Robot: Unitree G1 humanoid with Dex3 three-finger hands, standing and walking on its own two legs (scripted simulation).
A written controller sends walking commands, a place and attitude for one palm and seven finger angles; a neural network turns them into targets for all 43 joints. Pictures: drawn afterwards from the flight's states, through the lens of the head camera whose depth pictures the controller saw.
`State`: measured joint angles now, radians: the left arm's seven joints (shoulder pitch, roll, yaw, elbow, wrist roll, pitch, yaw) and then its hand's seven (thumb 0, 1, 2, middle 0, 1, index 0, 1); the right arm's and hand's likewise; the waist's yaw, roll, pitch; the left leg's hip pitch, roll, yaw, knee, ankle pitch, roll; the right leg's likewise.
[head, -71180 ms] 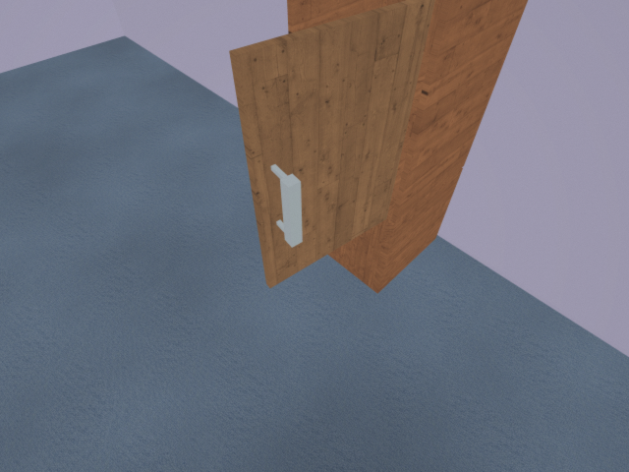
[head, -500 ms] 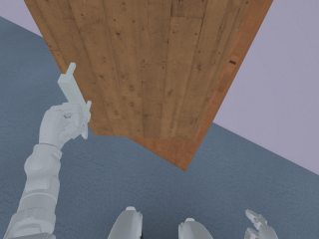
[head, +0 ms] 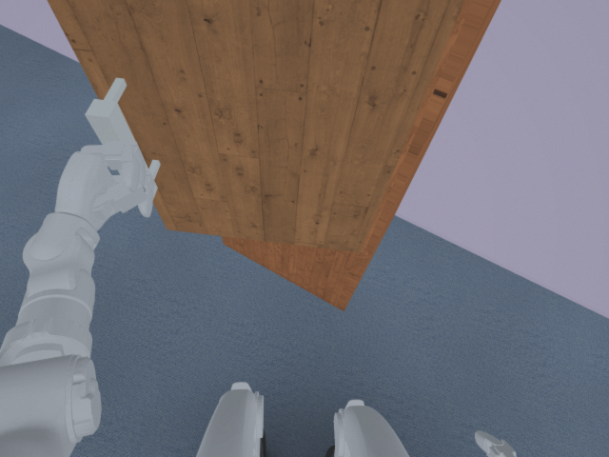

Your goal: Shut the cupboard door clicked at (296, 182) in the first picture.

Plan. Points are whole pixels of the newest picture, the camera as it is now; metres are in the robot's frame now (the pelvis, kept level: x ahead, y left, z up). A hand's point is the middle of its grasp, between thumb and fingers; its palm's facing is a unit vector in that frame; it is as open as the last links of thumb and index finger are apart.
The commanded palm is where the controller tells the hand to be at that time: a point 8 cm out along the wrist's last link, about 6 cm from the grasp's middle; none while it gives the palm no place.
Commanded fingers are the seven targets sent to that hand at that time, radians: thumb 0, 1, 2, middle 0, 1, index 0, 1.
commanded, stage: push the door shut along its arc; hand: left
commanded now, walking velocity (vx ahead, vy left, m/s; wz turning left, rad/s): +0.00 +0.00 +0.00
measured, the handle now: (133, 144) +0.51 +0.25 +0.06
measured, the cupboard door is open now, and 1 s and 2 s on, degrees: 24 12 3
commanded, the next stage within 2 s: pull the fist back off the door in 1.36 s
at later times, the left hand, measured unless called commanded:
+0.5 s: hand (171, 158) +0.48 +0.19 +0.07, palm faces -0.26 -0.96 -0.03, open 3.1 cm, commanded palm +0.49 +0.22 +0.07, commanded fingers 0.00 0.90 0.90 -1.30 -1.50 -1.30 -1.50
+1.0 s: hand (205, 126) +0.55 +0.16 +0.07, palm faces -0.36 -0.93 -0.02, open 2.9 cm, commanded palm +0.56 +0.18 +0.07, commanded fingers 0.00 0.90 0.90 -1.30 -1.50 -1.30 -1.50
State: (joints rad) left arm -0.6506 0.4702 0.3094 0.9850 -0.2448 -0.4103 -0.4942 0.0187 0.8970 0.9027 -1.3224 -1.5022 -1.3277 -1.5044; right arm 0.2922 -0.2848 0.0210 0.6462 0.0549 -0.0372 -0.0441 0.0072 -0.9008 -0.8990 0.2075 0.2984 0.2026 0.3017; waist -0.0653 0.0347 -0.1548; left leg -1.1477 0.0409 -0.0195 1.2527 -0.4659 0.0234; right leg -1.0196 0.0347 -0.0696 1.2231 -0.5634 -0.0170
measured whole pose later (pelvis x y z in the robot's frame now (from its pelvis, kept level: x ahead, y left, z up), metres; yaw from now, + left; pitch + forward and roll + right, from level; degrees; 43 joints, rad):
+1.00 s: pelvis +0.00 +0.01 -0.03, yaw -3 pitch +29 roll -6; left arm -1.13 0.67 0.33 1.25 -0.09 -0.29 -0.59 -0.01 0.86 0.90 -1.30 -1.50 -1.29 -1.50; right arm 0.35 -0.29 0.06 0.65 0.03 -0.05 -0.03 0.00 -0.90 -0.90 0.21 0.30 0.20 0.30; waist -0.22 0.06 -0.14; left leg -1.38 0.08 -0.02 1.38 -0.50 0.03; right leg -1.25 0.07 -0.07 1.32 -0.58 -0.01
